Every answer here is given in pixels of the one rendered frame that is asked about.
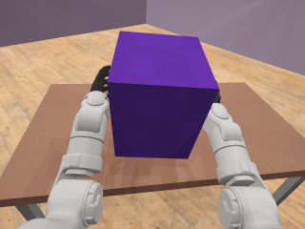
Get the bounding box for carton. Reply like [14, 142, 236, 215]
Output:
[107, 31, 219, 159]

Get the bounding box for robot right upper arm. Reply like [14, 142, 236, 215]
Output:
[218, 186, 293, 229]

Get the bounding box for robot right hand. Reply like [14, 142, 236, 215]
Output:
[213, 81, 221, 104]

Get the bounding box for table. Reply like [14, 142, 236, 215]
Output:
[0, 82, 305, 221]

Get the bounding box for right robot forearm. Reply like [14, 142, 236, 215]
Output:
[202, 103, 280, 222]

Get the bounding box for left robot forearm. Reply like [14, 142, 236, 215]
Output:
[46, 91, 110, 215]

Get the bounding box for robot left hand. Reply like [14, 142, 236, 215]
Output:
[90, 65, 111, 98]

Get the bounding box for robot left upper arm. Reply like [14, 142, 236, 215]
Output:
[16, 178, 103, 229]

